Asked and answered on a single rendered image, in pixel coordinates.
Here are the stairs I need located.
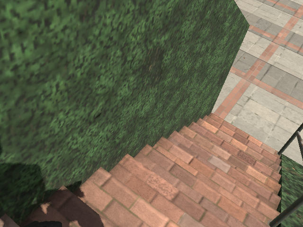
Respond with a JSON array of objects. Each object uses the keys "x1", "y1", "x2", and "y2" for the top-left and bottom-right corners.
[{"x1": 0, "y1": 113, "x2": 282, "y2": 227}]

